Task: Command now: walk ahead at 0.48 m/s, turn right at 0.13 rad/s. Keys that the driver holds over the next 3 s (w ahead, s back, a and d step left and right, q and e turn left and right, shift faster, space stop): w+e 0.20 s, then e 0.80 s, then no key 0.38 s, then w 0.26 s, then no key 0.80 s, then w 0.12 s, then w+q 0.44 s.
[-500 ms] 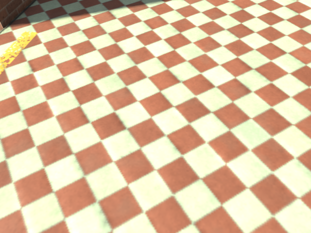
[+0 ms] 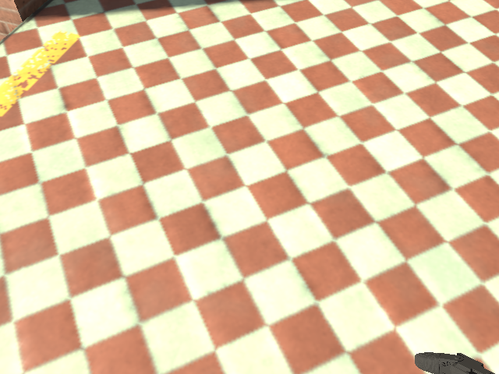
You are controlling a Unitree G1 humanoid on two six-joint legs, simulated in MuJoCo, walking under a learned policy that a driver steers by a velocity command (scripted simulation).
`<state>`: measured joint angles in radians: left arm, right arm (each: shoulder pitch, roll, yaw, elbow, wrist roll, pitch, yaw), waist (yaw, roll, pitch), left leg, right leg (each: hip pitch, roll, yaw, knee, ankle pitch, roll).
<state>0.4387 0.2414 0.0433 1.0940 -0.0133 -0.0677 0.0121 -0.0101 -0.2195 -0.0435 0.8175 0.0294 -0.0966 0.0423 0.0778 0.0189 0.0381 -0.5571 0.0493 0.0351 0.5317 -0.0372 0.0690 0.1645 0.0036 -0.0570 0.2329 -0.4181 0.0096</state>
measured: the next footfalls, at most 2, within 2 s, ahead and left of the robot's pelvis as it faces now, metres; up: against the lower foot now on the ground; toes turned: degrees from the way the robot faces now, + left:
left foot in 0.02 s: +0.20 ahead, +0.12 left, +0.00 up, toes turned +3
right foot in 0.52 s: +0.39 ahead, -0.12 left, +0.00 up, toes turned -17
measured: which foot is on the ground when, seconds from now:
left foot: up 0.00-0.00, down 0.02-0.54, up 0.56-1.00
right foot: down 0.00-0.04, up 0.06-0.50, down 0.52-1.00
